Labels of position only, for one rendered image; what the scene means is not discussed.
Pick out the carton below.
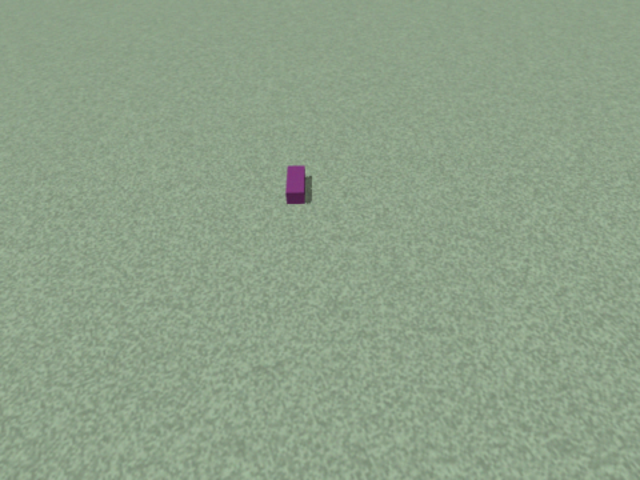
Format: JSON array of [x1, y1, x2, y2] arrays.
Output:
[[286, 166, 305, 204]]

